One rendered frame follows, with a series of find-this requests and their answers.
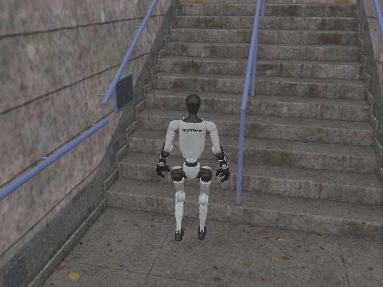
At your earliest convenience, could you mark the right robot upper arm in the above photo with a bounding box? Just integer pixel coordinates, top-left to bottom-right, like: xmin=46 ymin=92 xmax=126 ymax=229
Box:
xmin=205 ymin=121 xmax=221 ymax=154

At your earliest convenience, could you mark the left robot upper arm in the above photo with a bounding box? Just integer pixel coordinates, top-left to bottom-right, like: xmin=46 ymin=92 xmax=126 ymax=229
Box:
xmin=163 ymin=120 xmax=180 ymax=152

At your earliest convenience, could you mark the humanoid robot torso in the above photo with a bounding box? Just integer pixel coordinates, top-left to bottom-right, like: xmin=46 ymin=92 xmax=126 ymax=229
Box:
xmin=178 ymin=118 xmax=206 ymax=179

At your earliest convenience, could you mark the right robot hand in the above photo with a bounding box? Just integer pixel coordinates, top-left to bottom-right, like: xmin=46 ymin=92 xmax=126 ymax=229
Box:
xmin=216 ymin=168 xmax=230 ymax=182

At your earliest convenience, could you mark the robot left forearm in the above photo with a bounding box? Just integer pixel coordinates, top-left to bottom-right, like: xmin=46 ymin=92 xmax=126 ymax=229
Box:
xmin=158 ymin=143 xmax=169 ymax=166

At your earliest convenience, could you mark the robot right forearm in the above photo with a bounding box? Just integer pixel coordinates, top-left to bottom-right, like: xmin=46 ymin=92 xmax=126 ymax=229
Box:
xmin=216 ymin=145 xmax=228 ymax=170

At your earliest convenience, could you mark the robot right shin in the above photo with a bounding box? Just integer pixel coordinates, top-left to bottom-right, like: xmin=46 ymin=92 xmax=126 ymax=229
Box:
xmin=199 ymin=196 xmax=209 ymax=232

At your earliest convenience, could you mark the left robot hand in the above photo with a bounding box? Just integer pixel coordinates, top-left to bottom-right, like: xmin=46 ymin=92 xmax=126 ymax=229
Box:
xmin=156 ymin=164 xmax=170 ymax=178

